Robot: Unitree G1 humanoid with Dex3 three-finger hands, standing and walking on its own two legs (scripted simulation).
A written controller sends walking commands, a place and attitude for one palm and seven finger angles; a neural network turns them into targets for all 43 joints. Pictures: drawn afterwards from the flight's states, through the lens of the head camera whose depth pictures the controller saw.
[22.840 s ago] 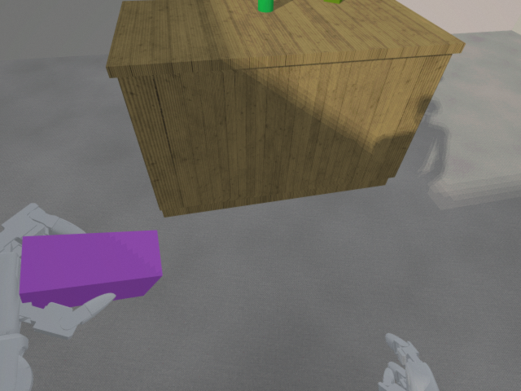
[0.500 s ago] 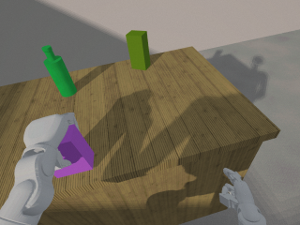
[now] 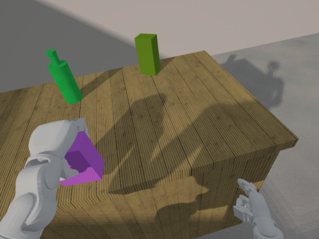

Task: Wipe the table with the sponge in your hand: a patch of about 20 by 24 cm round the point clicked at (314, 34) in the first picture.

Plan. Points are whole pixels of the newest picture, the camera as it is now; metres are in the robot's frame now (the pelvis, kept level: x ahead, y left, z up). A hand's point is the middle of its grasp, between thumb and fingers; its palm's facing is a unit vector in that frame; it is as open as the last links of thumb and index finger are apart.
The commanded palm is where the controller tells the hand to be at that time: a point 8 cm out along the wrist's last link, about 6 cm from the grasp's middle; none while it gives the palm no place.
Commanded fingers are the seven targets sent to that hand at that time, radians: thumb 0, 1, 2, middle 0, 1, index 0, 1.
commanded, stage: move the sponge above the wiping area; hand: left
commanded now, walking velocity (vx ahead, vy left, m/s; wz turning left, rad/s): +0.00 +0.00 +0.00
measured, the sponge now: (77, 164) +0.23 +0.27 +0.09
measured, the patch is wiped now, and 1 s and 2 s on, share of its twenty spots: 0.00 0.00 0.00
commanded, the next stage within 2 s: lower the sponge onto the table in 1.88 s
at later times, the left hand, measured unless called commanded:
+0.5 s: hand (62, 145) +0.23 +0.27 +0.17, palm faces +0.17 -0.04 -0.99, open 9.9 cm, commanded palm +0.20 +0.27 +0.24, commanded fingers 0.00 0.10 1.30 -1.20 -1.60 -1.20 -1.60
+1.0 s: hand (51, 136) +0.24 +0.30 +0.18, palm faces +0.21 -0.02 -0.98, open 9.9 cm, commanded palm +0.20 +0.27 +0.24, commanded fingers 0.00 0.10 1.30 -1.20 -1.60 -1.20 -1.60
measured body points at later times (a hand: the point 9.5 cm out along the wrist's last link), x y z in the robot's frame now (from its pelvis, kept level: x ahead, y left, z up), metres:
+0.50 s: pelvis +0.00 +0.00 +0.00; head -0.03 -0.06 +0.45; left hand +0.22 +0.27 +0.22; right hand +0.26 -0.18 -0.07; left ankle +0.05 +0.12 -0.74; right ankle +0.02 -0.09 -0.74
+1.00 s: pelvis -0.01 -0.01 +0.00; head -0.04 -0.06 +0.45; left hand +0.23 +0.29 +0.23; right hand +0.26 -0.18 -0.07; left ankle +0.05 +0.12 -0.74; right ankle +0.02 -0.09 -0.74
